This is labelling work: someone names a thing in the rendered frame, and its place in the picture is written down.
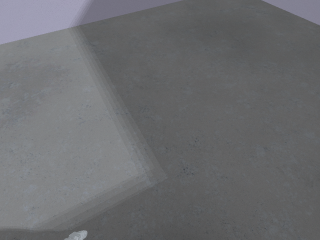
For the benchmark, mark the left robot hand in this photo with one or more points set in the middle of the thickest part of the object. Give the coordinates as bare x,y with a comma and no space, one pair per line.
80,235

